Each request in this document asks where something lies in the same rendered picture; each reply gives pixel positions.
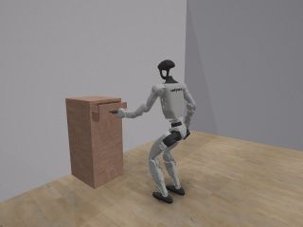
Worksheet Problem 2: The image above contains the drawer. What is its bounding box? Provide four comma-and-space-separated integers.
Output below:
92, 102, 127, 123

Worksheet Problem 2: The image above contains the handle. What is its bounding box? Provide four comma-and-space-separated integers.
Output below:
109, 110, 118, 114

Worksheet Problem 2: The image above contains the robot left forearm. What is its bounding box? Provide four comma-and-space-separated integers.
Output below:
123, 104, 147, 119

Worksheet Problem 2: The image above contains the right robot shin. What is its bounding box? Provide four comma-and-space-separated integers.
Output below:
163, 153, 181, 189

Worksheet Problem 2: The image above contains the left robot foot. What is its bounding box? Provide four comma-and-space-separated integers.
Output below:
152, 191, 173, 204

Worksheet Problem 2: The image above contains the robot right forearm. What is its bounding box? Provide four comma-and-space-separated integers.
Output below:
184, 107, 196, 127

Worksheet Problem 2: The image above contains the left robot upper arm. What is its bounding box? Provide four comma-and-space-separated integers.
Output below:
144, 84, 166, 113

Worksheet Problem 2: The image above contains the robot left hand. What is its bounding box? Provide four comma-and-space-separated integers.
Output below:
117, 108, 128, 118

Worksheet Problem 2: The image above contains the right robot upper arm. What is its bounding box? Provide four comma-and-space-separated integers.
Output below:
180, 82, 196, 110

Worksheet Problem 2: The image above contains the cabinet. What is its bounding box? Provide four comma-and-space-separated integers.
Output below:
65, 96, 124, 189

